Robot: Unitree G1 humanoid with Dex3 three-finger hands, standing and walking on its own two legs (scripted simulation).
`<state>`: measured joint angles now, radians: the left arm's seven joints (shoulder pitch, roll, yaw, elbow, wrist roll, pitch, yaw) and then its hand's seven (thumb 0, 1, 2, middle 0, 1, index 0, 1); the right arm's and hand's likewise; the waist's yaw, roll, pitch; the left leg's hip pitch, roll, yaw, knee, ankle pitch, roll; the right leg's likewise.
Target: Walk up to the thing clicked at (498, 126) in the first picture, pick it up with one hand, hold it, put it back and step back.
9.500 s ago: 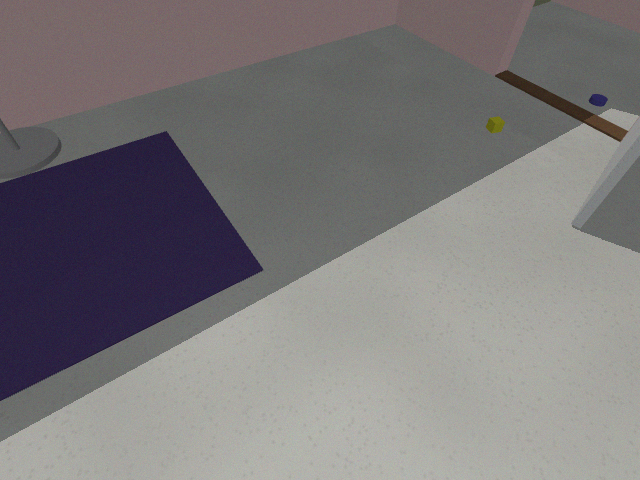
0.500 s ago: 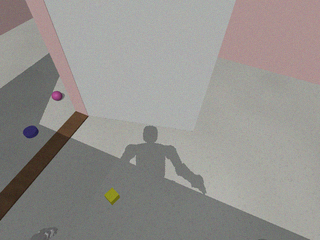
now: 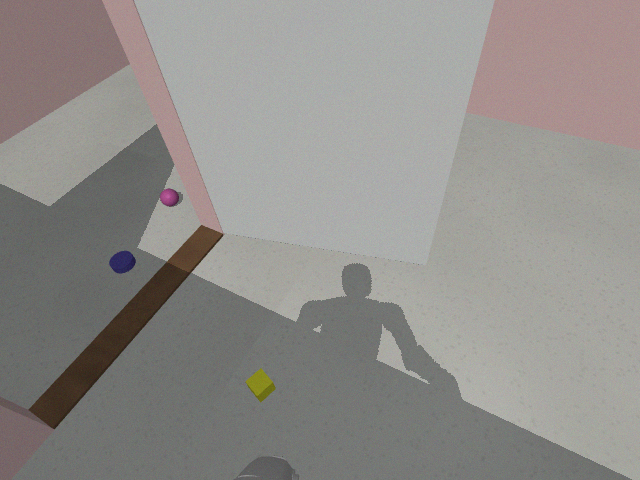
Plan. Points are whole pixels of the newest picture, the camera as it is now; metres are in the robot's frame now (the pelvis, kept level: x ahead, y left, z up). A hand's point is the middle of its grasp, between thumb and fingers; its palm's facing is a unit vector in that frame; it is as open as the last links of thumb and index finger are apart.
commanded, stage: walk up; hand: left
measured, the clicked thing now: (260, 385) +0.48 +0.25 -0.74
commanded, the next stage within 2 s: none
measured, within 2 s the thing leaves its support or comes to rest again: neither
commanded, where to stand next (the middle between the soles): +0.08 +0.01 m, yaw -1 degrees
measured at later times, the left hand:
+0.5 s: hand out of the picture +0.13 +0.30 -0.17, palm faces -0.05 -0.93 -0.36, open 7.4 cm
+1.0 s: hand out of the picture +0.07 +0.32 -0.14, palm faces -0.05 -0.90 -0.43, open 7.4 cm
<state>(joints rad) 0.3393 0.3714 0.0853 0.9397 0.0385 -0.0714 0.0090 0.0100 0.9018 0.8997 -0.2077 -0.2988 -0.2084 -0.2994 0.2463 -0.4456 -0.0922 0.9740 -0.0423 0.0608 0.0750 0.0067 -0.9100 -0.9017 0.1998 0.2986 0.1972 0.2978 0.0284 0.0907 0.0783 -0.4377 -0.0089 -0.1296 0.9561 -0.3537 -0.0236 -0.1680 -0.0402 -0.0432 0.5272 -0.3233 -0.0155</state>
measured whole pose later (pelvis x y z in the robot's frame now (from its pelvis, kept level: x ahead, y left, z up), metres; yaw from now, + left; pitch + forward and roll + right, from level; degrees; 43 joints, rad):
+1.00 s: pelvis +0.01 +0.04 -0.01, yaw -2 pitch -3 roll +0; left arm 0.30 0.41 0.06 0.89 0.03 -0.05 -0.01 0.01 0.90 0.90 -0.21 -0.30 -0.21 -0.30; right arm 0.24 -0.43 -0.07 0.95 -0.03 0.00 0.06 0.01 -0.91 -0.90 0.20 0.30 0.20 0.30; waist 0.02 0.03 0.09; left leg -0.37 0.02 0.00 0.75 -0.42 0.01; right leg -0.23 -0.05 0.02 0.64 -0.37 0.00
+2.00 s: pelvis +0.05 +0.07 -0.02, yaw -4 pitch -3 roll -1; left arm 0.18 0.44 0.07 0.92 0.01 0.05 -0.01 0.01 0.91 0.90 -0.20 -0.30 -0.20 -0.30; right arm 0.21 -0.35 -0.02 0.90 -0.02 -0.06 -0.02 0.00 -0.90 -0.90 0.21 0.30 0.20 0.30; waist 0.00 -0.06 0.12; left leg -0.38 0.00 0.01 0.66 -0.23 0.03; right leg -0.43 -0.02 0.08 1.01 -0.48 -0.03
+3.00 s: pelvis +0.06 +0.03 -0.02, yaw +0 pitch -3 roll +0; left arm 0.05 0.37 0.03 0.86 0.01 0.03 0.00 0.01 0.91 0.90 -0.20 -0.30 -0.20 -0.30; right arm 0.14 -0.39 -0.03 0.87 0.03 0.03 -0.03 0.01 -0.91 -0.90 0.20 0.30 0.20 0.30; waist -0.02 0.01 0.23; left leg -0.32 -0.03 -0.01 0.93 -0.55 0.02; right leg -0.45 -0.01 -0.04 0.65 -0.15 -0.04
